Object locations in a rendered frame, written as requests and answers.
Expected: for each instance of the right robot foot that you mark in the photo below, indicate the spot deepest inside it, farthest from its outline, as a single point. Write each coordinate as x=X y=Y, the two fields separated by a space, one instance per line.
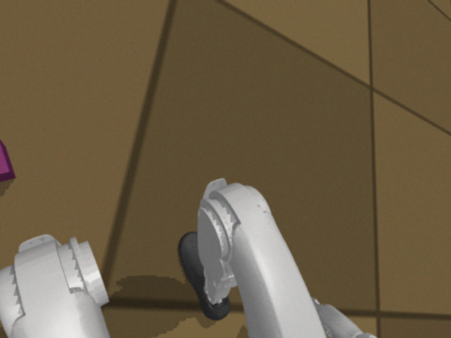
x=194 y=271

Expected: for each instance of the carton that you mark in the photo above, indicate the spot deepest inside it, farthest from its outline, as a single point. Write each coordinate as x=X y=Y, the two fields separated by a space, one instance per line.
x=6 y=169

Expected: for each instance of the right robot hand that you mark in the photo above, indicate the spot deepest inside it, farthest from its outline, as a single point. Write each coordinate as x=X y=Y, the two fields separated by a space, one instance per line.
x=335 y=324

